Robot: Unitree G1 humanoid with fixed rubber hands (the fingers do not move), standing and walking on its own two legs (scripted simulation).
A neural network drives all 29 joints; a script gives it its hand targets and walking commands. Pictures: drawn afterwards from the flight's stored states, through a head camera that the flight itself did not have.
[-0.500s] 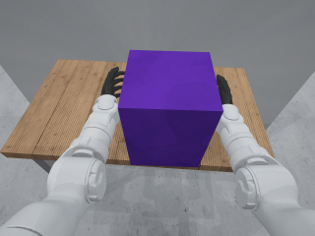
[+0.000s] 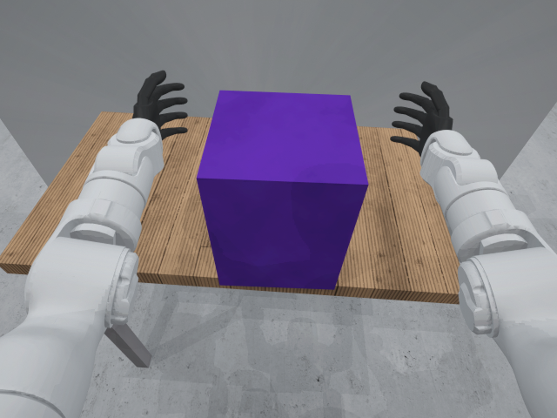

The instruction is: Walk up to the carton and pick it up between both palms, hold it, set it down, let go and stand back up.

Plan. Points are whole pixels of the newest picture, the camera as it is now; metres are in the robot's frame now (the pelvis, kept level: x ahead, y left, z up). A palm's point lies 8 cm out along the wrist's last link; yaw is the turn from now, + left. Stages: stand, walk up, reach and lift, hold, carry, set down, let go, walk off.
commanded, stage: set down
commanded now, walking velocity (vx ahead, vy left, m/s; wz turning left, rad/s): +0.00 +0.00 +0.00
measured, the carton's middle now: (280, 196) +0.42 +0.01 +0.07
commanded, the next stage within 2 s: none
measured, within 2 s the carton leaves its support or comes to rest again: neither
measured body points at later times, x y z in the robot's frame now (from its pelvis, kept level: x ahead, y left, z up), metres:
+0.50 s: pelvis +0.01 +0.00 +0.01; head +0.01 +0.01 +0.46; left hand +0.45 +0.21 +0.21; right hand +0.44 -0.20 +0.19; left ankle +0.03 +0.12 -0.74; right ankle +0.03 -0.10 -0.74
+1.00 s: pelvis +0.00 +0.01 +0.01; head -0.01 +0.02 +0.46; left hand +0.38 +0.22 +0.13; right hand +0.37 -0.20 +0.12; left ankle +0.03 +0.12 -0.74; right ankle +0.03 -0.10 -0.74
